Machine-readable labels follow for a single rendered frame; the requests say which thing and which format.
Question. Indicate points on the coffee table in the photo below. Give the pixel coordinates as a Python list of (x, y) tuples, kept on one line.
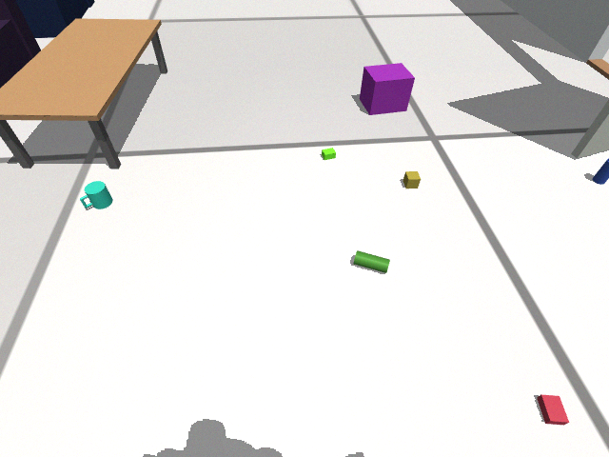
[(76, 76)]

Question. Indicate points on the sofa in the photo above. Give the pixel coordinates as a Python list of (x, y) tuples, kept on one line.
[(17, 43)]

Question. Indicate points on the armchair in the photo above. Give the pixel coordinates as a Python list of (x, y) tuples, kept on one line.
[(47, 18)]

